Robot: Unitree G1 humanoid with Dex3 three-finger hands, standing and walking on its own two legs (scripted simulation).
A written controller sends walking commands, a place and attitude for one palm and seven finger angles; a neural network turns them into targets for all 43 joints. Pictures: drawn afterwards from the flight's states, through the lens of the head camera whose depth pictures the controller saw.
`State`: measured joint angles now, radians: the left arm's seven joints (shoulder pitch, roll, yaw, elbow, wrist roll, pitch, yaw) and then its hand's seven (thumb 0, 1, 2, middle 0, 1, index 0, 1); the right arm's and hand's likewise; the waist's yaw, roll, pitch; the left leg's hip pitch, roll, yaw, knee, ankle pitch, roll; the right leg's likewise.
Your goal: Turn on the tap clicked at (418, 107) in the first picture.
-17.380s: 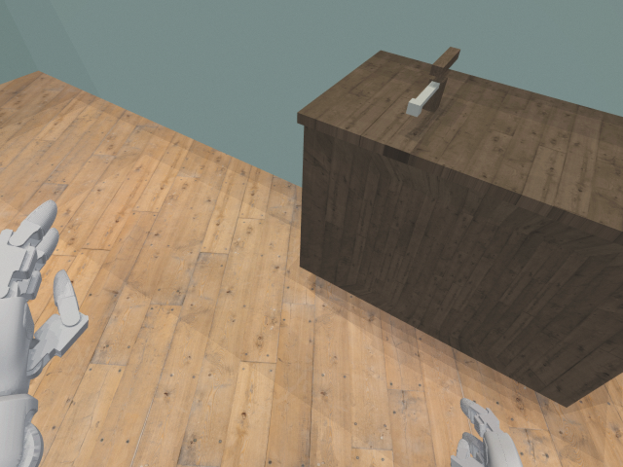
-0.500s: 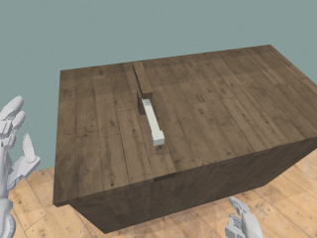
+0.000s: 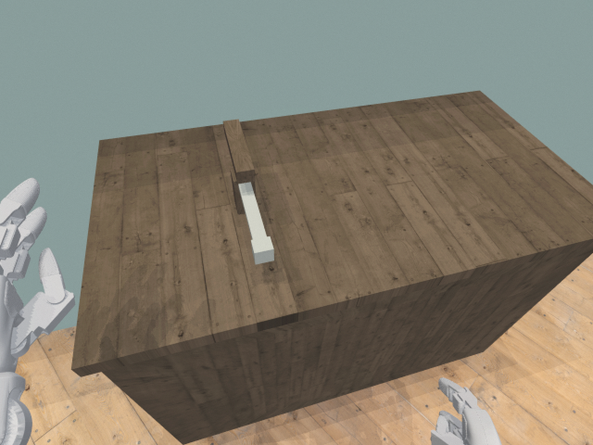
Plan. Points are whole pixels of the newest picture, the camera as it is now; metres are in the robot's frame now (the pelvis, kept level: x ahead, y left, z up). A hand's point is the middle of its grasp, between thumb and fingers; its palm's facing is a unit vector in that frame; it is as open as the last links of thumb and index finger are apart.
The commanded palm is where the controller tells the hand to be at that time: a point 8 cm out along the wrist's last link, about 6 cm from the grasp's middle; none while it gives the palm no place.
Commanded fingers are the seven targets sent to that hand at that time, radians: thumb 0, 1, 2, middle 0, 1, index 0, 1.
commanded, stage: shuffle to correct the standing spot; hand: left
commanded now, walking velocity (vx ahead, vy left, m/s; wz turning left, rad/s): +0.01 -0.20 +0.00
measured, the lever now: (262, 250) +0.36 +0.08 +0.06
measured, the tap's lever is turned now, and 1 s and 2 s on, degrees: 0 0 0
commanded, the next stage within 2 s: none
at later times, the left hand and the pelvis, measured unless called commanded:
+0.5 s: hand (84, 285) +0.23 +0.23 +0.17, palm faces +0.33 -0.86 -0.39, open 7.4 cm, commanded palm +0.17 +0.27 +0.18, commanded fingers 0.00 0.90 0.90 -0.20 -0.30 -0.20 -0.30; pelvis +0.00 -0.01 +0.00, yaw -1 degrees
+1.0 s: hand (64, 286) +0.23 +0.25 +0.17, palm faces +0.32 -0.85 -0.42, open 7.4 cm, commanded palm +0.17 +0.29 +0.18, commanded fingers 0.00 0.90 0.90 -0.20 -0.30 -0.20 -0.30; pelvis +0.01 +0.01 +0.00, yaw -1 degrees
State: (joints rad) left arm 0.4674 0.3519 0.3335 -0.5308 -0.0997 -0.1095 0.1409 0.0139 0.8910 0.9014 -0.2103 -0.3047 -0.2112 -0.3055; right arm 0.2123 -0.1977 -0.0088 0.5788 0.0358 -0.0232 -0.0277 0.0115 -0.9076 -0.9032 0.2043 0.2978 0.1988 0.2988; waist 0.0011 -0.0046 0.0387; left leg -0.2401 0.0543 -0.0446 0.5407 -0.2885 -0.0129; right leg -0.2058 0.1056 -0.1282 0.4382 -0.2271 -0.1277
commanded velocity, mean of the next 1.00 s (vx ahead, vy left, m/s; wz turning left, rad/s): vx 0.01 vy -0.20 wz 0.00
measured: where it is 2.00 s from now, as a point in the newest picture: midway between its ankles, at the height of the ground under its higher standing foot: outside the picture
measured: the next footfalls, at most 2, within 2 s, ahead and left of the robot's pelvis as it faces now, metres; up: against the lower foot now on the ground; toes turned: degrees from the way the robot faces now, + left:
none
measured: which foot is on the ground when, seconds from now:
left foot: down 0.00-1.00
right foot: down 0.00-1.00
